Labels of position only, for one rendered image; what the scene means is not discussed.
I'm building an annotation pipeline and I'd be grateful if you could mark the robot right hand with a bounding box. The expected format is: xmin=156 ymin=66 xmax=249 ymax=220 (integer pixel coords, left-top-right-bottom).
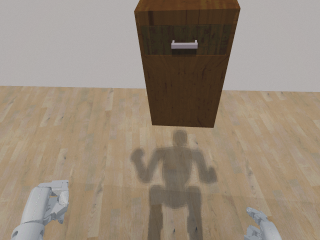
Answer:
xmin=244 ymin=207 xmax=282 ymax=240

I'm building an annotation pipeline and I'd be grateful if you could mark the robot left hand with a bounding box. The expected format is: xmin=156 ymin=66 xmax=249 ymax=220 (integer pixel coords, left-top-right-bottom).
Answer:
xmin=20 ymin=180 xmax=69 ymax=226

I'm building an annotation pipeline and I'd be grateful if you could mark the drawer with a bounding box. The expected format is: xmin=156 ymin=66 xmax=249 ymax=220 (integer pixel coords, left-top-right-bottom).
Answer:
xmin=141 ymin=24 xmax=232 ymax=55

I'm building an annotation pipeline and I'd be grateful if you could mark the left robot forearm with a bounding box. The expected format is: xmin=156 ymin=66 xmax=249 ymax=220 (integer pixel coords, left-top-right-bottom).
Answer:
xmin=11 ymin=222 xmax=45 ymax=240

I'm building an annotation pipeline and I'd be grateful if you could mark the handle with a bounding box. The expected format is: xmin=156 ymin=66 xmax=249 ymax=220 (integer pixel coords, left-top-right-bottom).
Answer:
xmin=171 ymin=40 xmax=198 ymax=49

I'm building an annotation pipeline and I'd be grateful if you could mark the cabinet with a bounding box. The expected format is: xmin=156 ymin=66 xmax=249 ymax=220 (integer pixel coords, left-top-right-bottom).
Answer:
xmin=134 ymin=0 xmax=241 ymax=128

